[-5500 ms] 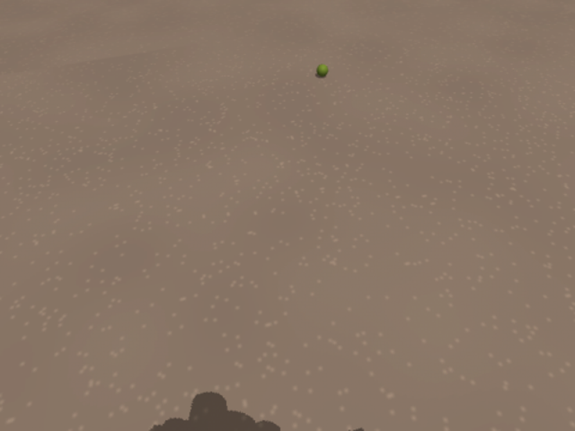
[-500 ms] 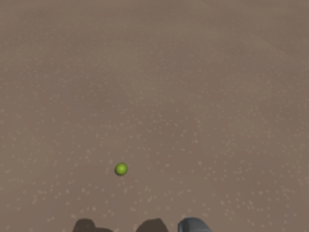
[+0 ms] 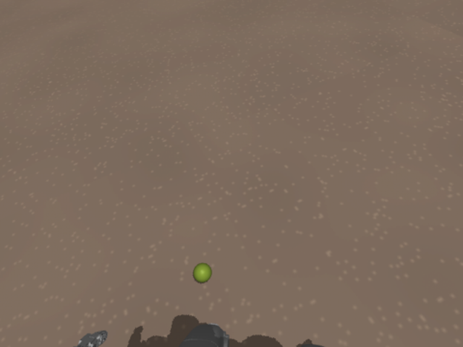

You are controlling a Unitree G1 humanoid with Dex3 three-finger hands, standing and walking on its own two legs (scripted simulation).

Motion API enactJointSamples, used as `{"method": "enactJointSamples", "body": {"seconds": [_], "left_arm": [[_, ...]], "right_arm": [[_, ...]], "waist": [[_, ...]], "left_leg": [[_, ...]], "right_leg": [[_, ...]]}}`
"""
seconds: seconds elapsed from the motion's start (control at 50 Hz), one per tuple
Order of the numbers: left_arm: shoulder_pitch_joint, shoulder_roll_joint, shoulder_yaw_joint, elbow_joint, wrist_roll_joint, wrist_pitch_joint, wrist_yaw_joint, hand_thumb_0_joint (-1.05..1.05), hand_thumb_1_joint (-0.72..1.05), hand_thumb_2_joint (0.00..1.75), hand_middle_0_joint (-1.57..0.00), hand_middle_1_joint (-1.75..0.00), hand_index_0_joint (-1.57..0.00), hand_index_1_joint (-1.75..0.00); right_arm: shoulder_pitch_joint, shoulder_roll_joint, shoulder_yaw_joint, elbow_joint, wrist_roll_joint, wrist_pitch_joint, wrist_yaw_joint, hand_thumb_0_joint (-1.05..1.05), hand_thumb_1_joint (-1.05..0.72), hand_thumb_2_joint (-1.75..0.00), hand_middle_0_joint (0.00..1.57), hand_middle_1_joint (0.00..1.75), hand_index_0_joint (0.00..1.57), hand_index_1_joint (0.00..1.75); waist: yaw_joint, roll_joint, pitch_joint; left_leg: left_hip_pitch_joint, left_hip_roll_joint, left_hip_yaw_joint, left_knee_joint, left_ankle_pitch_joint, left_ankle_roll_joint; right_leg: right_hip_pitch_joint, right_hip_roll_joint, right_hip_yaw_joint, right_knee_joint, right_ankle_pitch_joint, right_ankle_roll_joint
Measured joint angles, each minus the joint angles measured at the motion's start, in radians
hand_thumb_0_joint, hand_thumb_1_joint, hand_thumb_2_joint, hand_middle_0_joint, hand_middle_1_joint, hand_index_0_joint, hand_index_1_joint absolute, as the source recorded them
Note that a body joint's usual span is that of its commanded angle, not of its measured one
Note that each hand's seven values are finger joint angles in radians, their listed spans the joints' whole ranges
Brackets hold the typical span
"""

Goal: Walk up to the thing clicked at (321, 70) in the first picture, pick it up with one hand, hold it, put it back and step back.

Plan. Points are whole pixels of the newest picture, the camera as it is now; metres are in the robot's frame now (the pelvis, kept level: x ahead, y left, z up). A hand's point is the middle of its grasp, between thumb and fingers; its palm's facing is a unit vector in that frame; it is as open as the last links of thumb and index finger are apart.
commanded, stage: walk up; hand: left
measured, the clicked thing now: (202, 272) +0.47 +0.25 -0.73
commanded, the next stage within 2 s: none
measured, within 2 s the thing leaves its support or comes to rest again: neither
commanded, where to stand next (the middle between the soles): +0.13 +0.01 m, yaw +1 degrees
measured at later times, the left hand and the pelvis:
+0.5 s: hand out of the picture +0.05 +0.29 -0.16, palm faces +0.03 -0.94 -0.33, open 7.4 cm; pelvis +0.00 +0.03 +0.00, yaw +2 degrees
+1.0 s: hand out of the picture +0.08 +0.27 -0.15, palm faces +0.05 -0.95 -0.32, open 7.4 cm; pelvis +0.02 +0.02 +0.01, yaw +4 degrees
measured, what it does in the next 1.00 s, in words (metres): steps on the spot: left foot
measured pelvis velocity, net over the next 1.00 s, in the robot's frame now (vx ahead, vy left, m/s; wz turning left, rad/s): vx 0.02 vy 0.02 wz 0.06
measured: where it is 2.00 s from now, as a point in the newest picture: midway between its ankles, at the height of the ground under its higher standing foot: outside the picture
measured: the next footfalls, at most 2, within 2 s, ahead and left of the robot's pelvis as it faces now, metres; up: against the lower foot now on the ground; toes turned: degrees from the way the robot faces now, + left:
left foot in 0.16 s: +0.11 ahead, +0.16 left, +0.00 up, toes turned +2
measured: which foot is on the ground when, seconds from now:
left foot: up 0.00-0.14, down 0.16-1.00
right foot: down 0.00-1.00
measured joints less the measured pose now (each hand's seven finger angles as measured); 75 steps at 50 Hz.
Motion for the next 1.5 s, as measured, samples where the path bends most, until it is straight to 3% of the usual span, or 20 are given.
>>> {"method": "enactJointSamples", "body": {"seconds": [0.12, 0.18, 0.28, 0.3, 0.34, 0.4, 0.6, 0.74, 1.16, 1.5], "left_arm": [[-0.039, 0.004, -0.006, 0.01, 0.008, 0.036, 0.004, 0.01, 0.9, 0.9, -0.21, -0.3, -0.21, -0.3], [-0.069, 0.025, 0.0, 0.027, -0.003, 0.058, 0.005, 0.01, 0.9, 0.9, -0.21, -0.3, -0.21, -0.3], [-0.098, 0.032, 0.003, 0.083, -0.018, 0.086, 0.006, 0.01, 0.9, 0.9, -0.21, -0.3, -0.2, -0.3], [-0.098, 0.035, 0.005, 0.095, -0.019, 0.086, 0.004, 0.01, 0.9, 0.9, -0.21, -0.3, -0.2, -0.3], [-0.099, 0.034, 0.006, 0.12, -0.018, 0.079, 0.004, 0.01, 0.9, 0.9, -0.21, -0.3, -0.2, -0.3], [-0.099, 0.024, 0.0, 0.163, -0.012, 0.074, 0.004, 0.01, 0.9, 0.9, -0.21, -0.3, -0.2, -0.3], [-0.066, 0.009, -0.005, 0.264, 0.0, 0.064, -0.013, 0.01, 0.9, 0.9, -0.21, -0.3, -0.2, -0.3], [-0.059, 0.0, 0.002, 0.298, 0.006, 0.063, -0.012, 0.01, 0.9, 0.9, -0.21, -0.3, -0.2, -0.3], [-0.171, -0.018, 0.006, 0.287, -0.003, 0.061, -0.003, 0.01, 0.9, 0.9, -0.21, -0.3, -0.2, -0.3], [-0.172, -0.016, 0.01, 0.297, 0.001, 0.067, -0.002, 0.01, 0.9, 0.9, -0.21, -0.3, -0.2, -0.3]], "right_arm": [[-0.029, 0.004, -0.005, 0.051, 0.0, 0.005, -0.006, 0.01, -0.9, -0.9, 0.2, 0.3, 0.2, 0.3], [-0.046, 0.028, -0.006, 0.089, -0.011, -0.003, -0.015, 0.01, -0.9, -0.9, 0.2, 0.3, 0.2, 0.3], [-0.067, 0.052, 0.019, 0.115, -0.018, -0.007, -0.01, 0.01, -0.9, -0.9, 0.2, 0.3, 0.2, 0.3], [-0.073, 0.055, 0.023, 0.118, -0.018, -0.007, -0.01, 0.01, -0.9, -0.9, 0.2, 0.3, 0.2, 0.3], [-0.096, 0.054, 0.028, 0.127, -0.013, -0.006, -0.011, 0.01, -0.9, -0.9, 0.2, 0.3, 0.2, 0.3], [-0.13, 0.054, 0.033, 0.144, -0.005, -0.003, -0.013, 0.01, -0.9, -0.9, 0.2, 0.3, 0.2, 0.3], [-0.182, 0.064, 0.044, 0.204, -0.009, 0.006, 0.007, 0.01, -0.9, -0.9, 0.2, 0.3, 0.2, 0.3], [-0.176, 0.06, 0.035, 0.243, -0.011, 0.009, 0.01, 0.01, -0.9, -0.9, 0.2, 0.3, 0.2, 0.3], [-0.162, 0.069, 0.033, 0.295, -0.01, 0.003, -0.008, 0.01, -0.9, -0.9, 0.2, 0.3, 0.2, 0.3], [-0.191, 0.074, 0.035, 0.285, -0.012, 0.005, -0.009, 0.01, -0.9, -0.9, 0.2, 0.3, 0.2, 0.3]], "waist": [[-0.003, -0.013, -0.007], [-0.006, -0.078, 0.001], [-0.011, -0.107, -0.011], [-0.009, -0.111, -0.016], [-0.003, -0.106, -0.014], [-0.001, -0.083, -0.009], [0.017, -0.038, -0.064], [0.019, -0.022, -0.08], [-0.023, -0.061, -0.069], [-0.014, -0.049, -0.073]], "left_leg": [[0.044, 0.03, 0.017, -0.241, 0.14, -0.025], [0.093, -0.007, 0.045, -0.319, 0.199, -0.026], [0.076, 0.005, 0.037, -0.31, 0.192, -0.015], [0.072, 0.007, 0.037, -0.315, 0.196, -0.016], [0.069, 0.016, 0.038, -0.315, 0.2, -0.02], [0.084, 0.027, 0.026, -0.336, 0.217, -0.024], [0.136, 0.016, 0.006, -0.479, 0.291, -0.027], [0.16, 0.016, -0.001, -0.524, 0.305, -0.033], [0.218, 0.012, 0.003, -0.592, 0.311, -0.04], [0.244, 0.008, 0.0, -0.618, 0.314, -0.041]], "right_leg": [[-0.021, -0.001, -0.021, 0.079, -0.058, 0.016], [-0.051, -0.039, -0.008, 0.171, -0.11, 0.033], [-0.041, 0.002, 0.025, 0.192, -0.248, -0.004], [-0.026, 0.005, 0.027, 0.165, -0.232, -0.008], [0.0, 0.009, 0.022, 0.094, -0.1, 0.014], [0.033, 0.018, 0.009, 0.041, -0.062, 0.049], [0.085, 0.017, -0.008, -0.085, 0.0, 0.038], [0.11, 0.018, -0.014, -0.128, 0.009, 0.039], [0.172, 0.014, -0.014, -0.204, 0.01, 0.044], [0.195, 0.01, -0.018, -0.219, 0.006, 0.044]]}}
